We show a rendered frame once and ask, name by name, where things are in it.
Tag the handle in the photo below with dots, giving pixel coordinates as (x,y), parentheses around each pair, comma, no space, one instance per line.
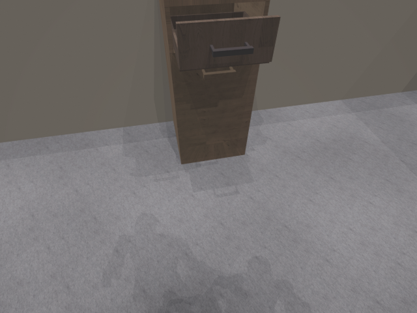
(219,74)
(221,52)

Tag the drawer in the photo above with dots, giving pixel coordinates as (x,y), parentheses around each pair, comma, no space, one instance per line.
(194,33)

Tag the cabinet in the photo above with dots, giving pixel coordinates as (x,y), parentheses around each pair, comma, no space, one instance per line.
(211,116)

